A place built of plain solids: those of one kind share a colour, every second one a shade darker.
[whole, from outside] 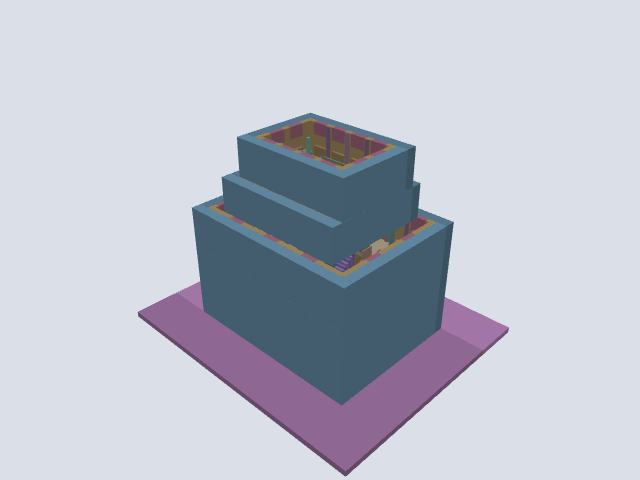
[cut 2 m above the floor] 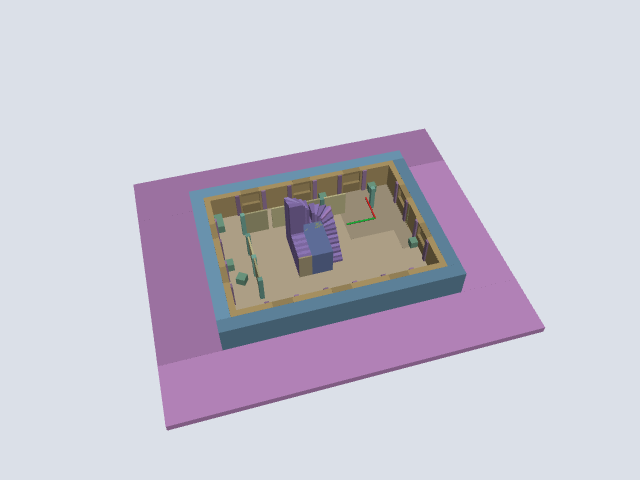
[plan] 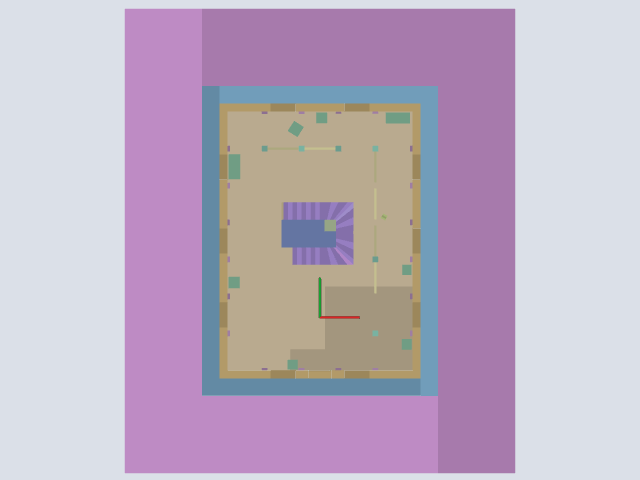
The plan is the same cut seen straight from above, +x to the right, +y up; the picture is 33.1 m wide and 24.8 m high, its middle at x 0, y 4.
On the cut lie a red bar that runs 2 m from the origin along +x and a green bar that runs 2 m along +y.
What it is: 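A castle tower; a broad house of two floors, an attic in its roof, a lookout on its ridge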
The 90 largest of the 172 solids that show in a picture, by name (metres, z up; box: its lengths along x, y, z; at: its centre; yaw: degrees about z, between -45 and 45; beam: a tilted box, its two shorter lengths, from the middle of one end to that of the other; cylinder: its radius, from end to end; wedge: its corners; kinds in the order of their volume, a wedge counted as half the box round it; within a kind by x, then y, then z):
{
 "wall_fill_storey_1": {"box": [0.9, 16.01, 6.92], "at": [-5.64, 3.95, 2.96]},
 "wall_fill_storey_2": {"box": [0.9, 16.01, 3.54], "at": [-5.64, 3.95, 8.19]},
 "wall_fill_storey_3": {"box": [0.9, 11.35, 2.89], "at": [-4.27, 3.95, 11.4]},
 "wall_fill_storey_4": {"box": [0.9, 10.4, 3.15], "at": [-3.31, 4.43, 14.42]},
 "wall_fill_storey_5": {"box": [10.39, 0.9, 6.92], "at": [0.0, -3.6, 2.96]},
 "wall_fill_storey_6": {"box": [10.39, 0.9, 3.54], "at": [0.0, -3.6, 8.19]},
 "wall_fill_storey_7": {"box": [5.73, 0.9, 3.15], "at": [0.0, -0.32, 14.42]},
 "wall_fill_storey_8": {"box": [7.64, 0.9, 2.89], "at": [0.0, 9.18, 11.4]},
 "wall_fill_storey_9": {"box": [5.73, 0.9, 3.15], "at": [0.0, 9.18, 14.42]},
 "wall_fill_storey_10": {"box": [10.39, 0.9, 6.92], "at": [0.0, 11.51, 2.96]},
 "wall_fill_storey_11": {"box": [10.39, 0.9, 3.54], "at": [0.0, 11.51, 8.19]},
 "wall_fill_storey_12": {"box": [0.9, 10.4, 3.15], "at": [3.31, 4.43, 14.42]},
 "wall_fill_storey_13": {"box": [0.9, 11.35, 2.89], "at": [4.27, 3.95, 11.4]},
 "wall_fill_storey_14": {"box": [0.9, 16.01, 6.92], "at": [5.64, 3.95, 2.96]},
 "wall_fill_storey_15": {"box": [0.9, 16.01, 3.54], "at": [5.64, 3.95, 8.19]},
 "wall_storey_1": {"box": [0.42, 2.64, 6.57], "at": [-4.99, -1.84, 3.13]},
 "wall_storey_2": {"box": [0.42, 1.3, 3.07], "at": [-4.99, 0.13, 3.33]},
 "wall_storey_3": {"box": [0.42, 2.52, 6.57], "at": [-4.99, 2.04, 3.13]},
 "wall_storey_4": {"box": [0.42, 1.3, 3.07], "at": [-4.99, 3.95, 3.33]},
 "wall_storey_5": {"box": [0.42, 2.52, 6.57], "at": [-4.99, 5.86, 3.13]},
 "wall_storey_6": {"box": [0.42, 1.3, 3.07], "at": [-4.99, 7.77, 3.33]},
 "wall_storey_7": {"box": [0.42, 2.52, 3.54], "at": [-4.99, 7.77, 8.19]},
 "wall_storey_8": {"box": [0.42, 2.64, 6.57], "at": [-4.99, 9.74, 3.13]},
 "wall_storey_9": {"box": [2.64, 0.42, 6.57], "at": [-3.88, -2.94, 3.13]},
 "wall_storey_10": {"box": [2.64, 0.42, 6.57], "at": [-3.88, 10.85, 3.13]},
 "wall_storey_11": {"box": [2.64, 0.42, 3.54], "at": [-3.88, 10.85, 8.19]},
 "wall_storey_12": {"box": [0.42, 0.78, 3.15], "at": [-2.65, 0.52, 14.42]},
 "wall_storey_13": {"box": [1.26, 0.42, 3.15], "at": [-2.23, 0.34, 14.42]},
 "wall_storey_14": {"box": [1.3, 0.42, 3.07], "at": [-1.91, -2.94, 3.33]},
 "wall_storey_15": {"box": [1.3, 0.42, 3.07], "at": [-1.91, 10.85, 3.33]},
 "wall_storey_16": {"box": [0.66, 0.42, 6.57], "at": [-0.93, -2.94, 3.13]},
 "wall_storey_17": {"box": [1.2, 0.38, 2.1], "at": [0.0, -2.97, 1.05]},
 "wall_storey_18": {"box": [2.52, 0.42, 6.57], "at": [0.0, 10.85, 3.13]},
 "wall_storey_19": {"box": [2.52, 0.42, 3.54], "at": [0.0, 10.85, 8.19]},
 "wall_storey_20": {"box": [0.66, 0.42, 6.57], "at": [0.93, -2.94, 3.13]},
 "wall_storey_21": {"box": [1.3, 0.42, 3.07], "at": [1.91, -2.94, 3.33]},
 "wall_storey_22": {"box": [1.3, 0.42, 3.07], "at": [1.91, 10.85, 3.33]},
 "wall_storey_23": {"box": [1.26, 0.42, 3.15], "at": [2.23, 0.34, 14.42]},
 "wall_storey_24": {"box": [2.64, 0.42, 6.57], "at": [3.88, -2.94, 3.13]},
 "wall_storey_25": {"box": [2.64, 0.42, 6.57], "at": [3.88, 10.85, 3.13]},
 "wall_storey_26": {"box": [2.64, 0.42, 3.54], "at": [3.88, 10.85, 8.19]},
 "wall_storey_27": {"box": [0.42, 2.64, 6.57], "at": [4.99, -1.84, 3.13]},
 "wall_storey_28": {"box": [0.42, 2.64, 3.54], "at": [4.99, -1.84, 8.19]},
 "wall_storey_29": {"box": [0.42, 1.3, 3.07], "at": [4.99, 0.13, 3.33]},
 "wall_storey_30": {"box": [0.42, 2.52, 6.57], "at": [4.99, 2.04, 3.13]},
 "wall_storey_31": {"box": [0.42, 2.52, 3.54], "at": [4.99, 2.04, 8.19]},
 "wall_storey_32": {"box": [0.42, 1.3, 3.07], "at": [4.99, 3.95, 3.33]},
 "wall_storey_33": {"box": [0.42, 2.52, 6.57], "at": [4.99, 5.86, 3.13]},
 "wall_storey_34": {"box": [0.42, 2.52, 3.54], "at": [4.99, 5.86, 8.19]},
 "wall_storey_35": {"box": [0.42, 1.3, 3.07], "at": [4.99, 7.77, 3.33]},
 "wall_storey_36": {"box": [0.42, 2.64, 6.57], "at": [4.99, 9.74, 3.13]},
 "wall_storey_37": {"box": [0.42, 2.64, 3.54], "at": [4.99, 9.74, 8.19]},
 "ground_garden_1": {"box": [4.0, 24.01, 0.5], "at": [-8.1, 3.95, -0.27]},
 "ground_garden_2": {"box": [12.19, 4.0, 0.5], "at": [0.0, -6.05, -0.27]},
 "ground_garden_3": {"box": [12.19, 4.0, 0.5], "at": [0.0, 13.96, -0.27]},
 "ground_garden_4": {"box": [4.0, 24.01, 0.5], "at": [8.1, 3.95, -0.27]},
 "floor_storey_1": {"box": [2.79, 3.77, 0.36], "at": [-3.38, 5.5, 6.6]},
 "floor_storey_2": {"box": [3.24, 4.33, 0.55], "at": [-3.16, -0.57, -0.28]},
 "floor_storey_3": {"box": [1.8, 1.09, 0.55], "at": [-0.64, -2.19, -0.28]},
 "floor_storey_4": {"box": [1.8, 3.24, 0.55], "at": [-0.64, -0.03, -0.28]},
 "floor_storey_5": {"box": [9.55, 9.05, 0.55], "at": [0.0, 6.11, -0.28]},
 "floor_storey_6": {"box": [4.52, 4.33, 0.55], "at": [2.52, -0.57, -0.28]},
 "store_1": {"box": [2.82, 1.44, 6.42], "at": [-0.58, 4.33, 3.21]},
 "step_1": {"box": [0.3, 0.9, 6.62], "at": [-1.8, 5.5, 3.26]},
 "step_2": {"box": [0.3, 0.9, 6.41], "at": [-1.57, 5.5, 3.15]},
 "step_3": {"box": [0.3, 0.9, 6.19], "at": [-1.33, 5.5, 3.05]},
 "step_4": {"box": [0.3, 0.9, 5.98], "at": [-1.1, 5.5, 2.94]},
 "step_5": {"box": [0.3, 0.9, 5.77], "at": [-0.86, 5.5, 2.84]},
 "step_6": {"box": [0.3, 0.9, 5.56], "at": [-0.63, 5.5, 2.73]},
 "step_7": {"box": [0.3, 0.9, 5.35], "at": [-0.39, 5.5, 2.62]},
 "step_8": {"box": [0.3, 0.9, 5.14], "at": [-0.16, 5.5, 2.52]},
 "step_9": {"box": [0.3, 0.9, 4.92], "at": [0.08, 5.5, 2.41]},
 "step_10": {"wedge": [[0.3, 5.05, -0.05], [0.3, 5.05, 4.45], [0.51, 5.05, -0.05], [0.51, 5.05, 4.45], [0.51, 5.95, -0.05], [0.51, 5.95, 4.45], [0.95, 5.95, -0.05], [0.95, 5.95, 4.45]]},
 "step_11": {"wedge": [[0.45, 5.05, -0.05], [0.45, 5.05, 4.24], [0.7, 5.05, -0.05], [0.7, 5.05, 4.24], [0.88, 5.95, -0.05], [0.88, 5.95, 4.24], [1.42, 5.95, -0.05], [1.42, 5.95, 4.24]]},
 "step_12": {"wedge": [[0.51, 3.62, -0.05], [0.51, 3.62, 2.12], [0.78, 3.62, -0.05], [0.78, 3.62, 2.12], [0.95, 2.71, -0.05], [0.95, 2.71, 2.12], [1.5, 2.71, -0.05], [1.5, 2.71, 2.12]]},
 "step_13": {"wedge": [[0.63, 5.05, -0.05], [0.63, 5.05, 4.03], [0.83, 5.05, -0.05], [0.83, 5.05, 4.03], [1.34, 5.95, -0.05], [1.34, 5.95, 4.03], [1.73, 5.95, -0.05], [1.73, 5.95, 4.03]]},
 "step_14": {"wedge": [[0.82, 3.61, -0.05], [0.82, 3.61, 2.33], [0.82, 3.81, -0.05], [0.82, 3.81, 2.33], [1.73, 2.71, -0.05], [1.73, 2.71, 2.33], [1.73, 3.1, -0.05], [1.73, 3.1, 2.33]]},
 "step_15": {"wedge": [[0.82, 3.74, -0.05], [0.82, 3.74, 2.54], [0.82, 3.99, -0.05], [0.82, 3.99, 2.54], [1.73, 3.02, -0.05], [1.73, 3.02, 2.54], [1.73, 3.56, -0.05], [1.73, 3.56, 2.54]]},
 "step_16": {"wedge": [[0.82, 4.59, -0.05], [0.82, 4.59, 3.6], [0.82, 4.8, -0.05], [0.82, 4.8, 3.6], [1.73, 4.79, -0.05], [1.73, 4.79, 3.6], [1.73, 5.24, -0.05], [1.73, 5.24, 3.6]]},
 "step_17": {"wedge": [[0.82, 4.74, -0.05], [0.82, 4.74, 3.81], [0.82, 5.0, -0.05], [0.82, 5.0, 3.81], [1.73, 5.17, -0.05], [1.73, 5.17, 3.81], [1.73, 5.72, -0.05], [1.73, 5.72, 3.81]]},
 "screen_storey_1": {"box": [1.61, 0.12, 6.42], "at": [-1.91, 8.72, 3.21]},
 "screen_storey_2": {"box": [1.61, 0.12, 6.42], "at": [0.0, 8.72, 3.21]},
 "screen_storey_3": {"box": [0.12, 1.61, 6.42], "at": [2.87, 2.04, 3.21]},
 "screen_storey_4": {"box": [0.12, 1.61, 6.42], "at": [2.87, 3.95, 3.21]},
 "screen_storey_5": {"box": [0.12, 1.61, 6.42], "at": [2.87, 5.86, 3.21]},
 "screen_storey_6": {"box": [0.12, 1.61, 6.42], "at": [2.87, 7.77, 3.21]},
 "wall_1": {"box": [0.6, 0.6, 7.78], "at": [0.53, 4.75, 3.84]},
 "step_w2t04a_1": {"wedge": [[0.82, 4.93, -0.05], [0.82, 4.93, 4.03], [0.82, 5.05, -0.05], [0.82, 5.05, 4.03], [1.73, 5.65, -0.05], [1.73, 5.65, 4.03], [1.73, 5.95, -0.05], [1.73, 5.95, 4.03]]},
 "wall_beside_right_1": {"box": [0.12, 3.66, 3.84], "at": [-1.19, 4.98, 12.24]},
 "step_w1t04a_1": {"wedge": [[0.7, 3.62, -0.05], [0.7, 3.62, 2.33], [0.82, 3.62, -0.05], [0.82, 3.62, 2.33], [1.42, 2.71, -0.05], [1.42, 2.71, 2.33], [1.73, 2.71, -0.05], [1.73, 2.71, 2.33]]}
}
